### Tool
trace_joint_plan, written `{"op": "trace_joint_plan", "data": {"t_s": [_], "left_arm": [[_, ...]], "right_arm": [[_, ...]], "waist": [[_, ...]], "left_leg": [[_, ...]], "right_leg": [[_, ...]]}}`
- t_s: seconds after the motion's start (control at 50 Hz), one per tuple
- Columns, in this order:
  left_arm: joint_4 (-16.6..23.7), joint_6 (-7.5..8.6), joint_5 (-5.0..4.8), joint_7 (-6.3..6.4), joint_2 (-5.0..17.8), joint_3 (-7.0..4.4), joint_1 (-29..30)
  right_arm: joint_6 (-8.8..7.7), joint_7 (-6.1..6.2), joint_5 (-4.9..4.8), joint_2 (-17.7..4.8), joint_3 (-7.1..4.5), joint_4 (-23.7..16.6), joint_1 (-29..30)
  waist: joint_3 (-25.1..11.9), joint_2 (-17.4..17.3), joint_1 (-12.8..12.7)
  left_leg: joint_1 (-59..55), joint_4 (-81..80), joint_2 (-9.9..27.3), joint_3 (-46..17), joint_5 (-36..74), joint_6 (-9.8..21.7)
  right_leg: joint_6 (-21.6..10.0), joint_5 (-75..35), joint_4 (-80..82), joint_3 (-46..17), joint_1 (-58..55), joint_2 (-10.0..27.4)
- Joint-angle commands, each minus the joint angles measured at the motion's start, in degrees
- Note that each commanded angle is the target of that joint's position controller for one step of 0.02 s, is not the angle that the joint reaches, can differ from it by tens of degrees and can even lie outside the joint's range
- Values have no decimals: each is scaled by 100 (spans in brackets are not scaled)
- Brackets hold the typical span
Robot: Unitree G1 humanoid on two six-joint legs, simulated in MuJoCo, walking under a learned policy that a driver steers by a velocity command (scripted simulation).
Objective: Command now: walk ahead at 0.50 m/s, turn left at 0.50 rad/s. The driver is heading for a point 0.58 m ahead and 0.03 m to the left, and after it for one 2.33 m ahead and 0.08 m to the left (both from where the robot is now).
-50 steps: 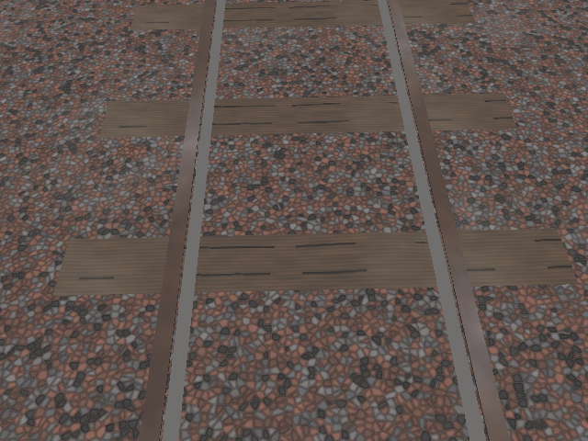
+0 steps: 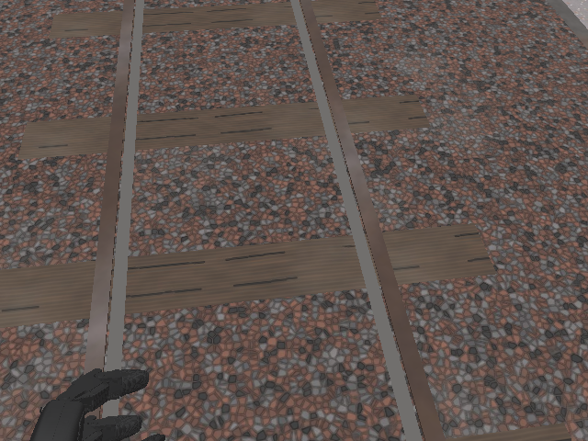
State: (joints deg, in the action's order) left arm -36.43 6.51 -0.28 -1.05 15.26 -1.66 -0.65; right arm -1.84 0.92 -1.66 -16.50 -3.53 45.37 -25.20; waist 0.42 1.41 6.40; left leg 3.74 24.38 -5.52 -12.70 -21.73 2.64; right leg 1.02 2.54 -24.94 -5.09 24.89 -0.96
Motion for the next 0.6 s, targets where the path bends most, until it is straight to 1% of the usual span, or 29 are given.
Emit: {"op": "trace_joint_plan", "data": {"t_s": [0.02, 0.04, 0.06, 0.08, 0.1, 0.12, 0.14, 0.16, 0.18, 0.2, 0.24, 0.28, 0.34, 0.38, 0.4, 0.42, 0.44, 0.46, 0.48, 0.5, 0.52, 0.54, 0.56, 0.58, 0.6], "left_arm": [[100, 108, 86, 127, 1209, -474, -1533], [-99, 1, 113, 114, 1609, -582, -2020], [-109, -34, 13, 74, 1168, -500, -1979], [-79, -45, 2, 82, 830, -408, -1768], [-74, -57, 43, 78, 712, -356, -1502], [-124, -68, 64, 70, 584, -318, -1323], [-161, -62, 103, 74, 516, -289, -1222], [-202, -44, 101, 71, 505, -294, -1171], [-252, -22, 74, 68, 530, -310, -1169], [-308, -1, 54, 68, 605, -337, -1178], [-418, 14, 48, 79, 776, -394, -1210], [-492, -4, 51, 90, 886, -419, -1192], [-624, -52, 10, 116, 1036, -439, -1339], [-734, -95, -45, 121, 1148, -465, -1518], [-783, -124, -77, 121, 1201, -481, -1585], [-871, -153, -118, 109, 1220, -483, -1743], [-953, -185, -147, 95, 1260, -483, -1850], [-1012, -218, -174, 92, 1352, -493, -1878], [-1059, -260, -194, 99, 1422, -487, -1832], [-1092, -280, -188, 114, 1333, -421, -1836], [-976, -240, -24, 107, 996, -257, -1914], [-893, -140, -10, 19, 320, -32, -2631], [-985, -66, -209, -8, 1046, -221, -2046], [-745, -48, -344, -15, 1155, -281, -1531], [-730, -52, -267, 29, 1023, -251, -1377]], "right_arm": [[-80, -3, 104, -408, -51, -567, 499], [-132, 4, -25, -63, 65, -731, -214], [-135, 23, -85, -593, -28, -639, -223], [-107, 19, -58, -882, -120, -662, 290], [-79, 20, -1, -847, -132, -698, 553], [-72, -1, 50, -780, -145, -763, 737], [-46, -42, 35, -690, -152, -804, 775], [-16, -73, 3, -575, -135, -836, 783], [13, -96, -5, -457, -109, -882, 836], [33, -113, 8, -394, -89, -951, 937], [38, -143, 49, -330, -55, -1084, 1177], [7, -206, 42, -299, -22, -1138, 1381], [-52, -313, 41, -240, 28, -1289, 1945], [-52, -374, 25, -258, 32, -1432, 2263], [-45, -401, 19, -290, 22, -1505, 2380], [-49, -413, 35, -271, 31, -1575, 2497], [-55, -414, 56, -287, 19, -1618, 2497], [-54, -402, 85, -387, -31, -1618, 2349], [-50, -376, 109, -590, -140, -1502, 1830], [-41, -315, 105, -874, -295, -1235, 948], [6, -196, 150, -1362, -440, -1042, -18], [-20, -170, 199, -1724, -420, -1062, 36], [-73, -201, 197, -1185, -301, -1105, -39], [-123, -212, 200, -1028, -228, -997, 251], [-166, -217, 173, -861, -180, -936, 605]], "waist": [[-1160, -247, -1236], [-1841, 1464, -984], [-1438, 1232, -1027], [-724, 689, -1126], [-344, 337, -1031], [-78, 301, -937], [22, 433, -817], [66, 528, -763], [83, 530, -740], [121, 475, -728], [158, 335, -740], [149, 247, -788], [255, 157, -988], [332, 148, -1068], [370, 158, -1073], [387, 131, -1088], [357, 148, -1009], [235, 241, -835], [-72, 271, -449], [-541, 191, 31], [-1331, -414, 373], [-2279, -1658, -194], [-2288, -801, 243], [-1268, -800, 136], [-776, -560, -110]], "left_leg": [[1480, 1795, 690, -546, 1344, 287], [3279, 3453, -24, 276, -981, -39], [4056, 4332, 438, 276, -1160, -117], [4234, 4625, 624, 296, -631, -160], [4089, 4610, 790, 445, -213, -219], [4010, 4425, 921, 479, 64, -254], [3814, 4308, 1059, 512, 237, -261], [3684, 4202, 1122, 592, 339, -277], [3666, 4103, 1158, 664, 418, -305], [3711, 3941, 1193, 696, 537, -343], [3830, 3486, 1243, 721, 906, -411], [3728, 2861, 1241, 808, 1530, -393], [3416, 1912, 1129, 1085, 2273, -285], [3346, 1535, 1071, 1218, 2291, -180], [3350, 1398, 1042, 1268, 2165, -110], [3219, 1253, 964, 1298, 1912, -14], [2974, 1123, 822, 1367, 1602, 105], [2590, 1011, 634, 1486, 1272, 228], [1799, 767, 439, 1613, 1219, 372], [399, 478, 306, 1664, 1628, 527], [-1533, 747, 1376, 423, 2075, 843], [-2852, 82, 2947, -2468, 1136, 1785], [-2487, -356, 2894, -2635, 746, 1619], [-1749, -481, 2674, -1569, 1090, 1349], [-986, -616, 2399, -893, 1496, 1156]], "right_leg": [[-646, 432, 70, -860, -3069, 1137], [-1522, 1538, 426, -3159, -4643, 2356], [-1554, 2600, 706, -3808, -4390, 2514], [-1342, 2424, 799, -3025, -3762, 2240], [-1212, 1676, 899, -2285, -3158, 1986], [-1173, 1082, 1031, -1795, -2709, 1782], [-1110, 704, 1166, -1362, -2370, 1621], [-1098, 487, 1304, -1049, -2151, 1525], [-1139, 261, 1412, -804, -2035, 1502], [-1191, 53, 1510, -605, -1968, 1522], [-1267, -399, 1615, -250, -1984, 1578], [-1201, -698, 1634, 206, -2037, 1494], [-1048, -832, 1621, 745, -2091, 1419], [-966, -888, 1571, 919, -2330, 1511], [-918, -1017, 1499, 990, -2506, 1576], [-915, -1261, 1406, 985, -2591, 1647], [-916, -1857, 1241, 984, -2684, 1710], [-899, -2787, 914, 1001, -2778, 1740], [-821, -3599, 222, 1112, -2747, 1664], [-673, -3689, -836, 1303, -2235, 1456], [-457, -1642, -2655, 1327, -807, 1149], [-165, 3159, -4605, 707, 1035, 75], [-214, 3206, -5131, -216, 1363, 177], [-245, 2751, -5097, -87, 1781, 406], [-231, 2225, -4709, 14, 1668, 671]]}}
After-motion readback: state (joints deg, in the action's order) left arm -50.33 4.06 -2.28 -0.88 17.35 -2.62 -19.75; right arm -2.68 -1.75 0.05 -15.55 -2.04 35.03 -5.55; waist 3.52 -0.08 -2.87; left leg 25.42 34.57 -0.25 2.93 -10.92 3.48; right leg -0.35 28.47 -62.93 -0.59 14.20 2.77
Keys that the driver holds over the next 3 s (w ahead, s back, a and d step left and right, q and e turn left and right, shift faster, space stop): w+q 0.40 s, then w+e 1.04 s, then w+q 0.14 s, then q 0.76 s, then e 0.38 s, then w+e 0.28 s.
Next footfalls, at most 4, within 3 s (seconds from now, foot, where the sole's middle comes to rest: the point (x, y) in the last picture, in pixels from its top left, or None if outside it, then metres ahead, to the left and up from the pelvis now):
0.02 right None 0.16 -0.12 -0.77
0.50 left None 0.39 0.20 -0.77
1.06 right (259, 343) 0.72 0.02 -0.77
1.54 left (191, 251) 1.03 0.19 -0.77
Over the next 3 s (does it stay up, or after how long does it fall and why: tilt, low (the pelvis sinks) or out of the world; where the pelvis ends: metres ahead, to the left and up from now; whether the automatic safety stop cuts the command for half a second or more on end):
stays up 1.07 0.08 0.00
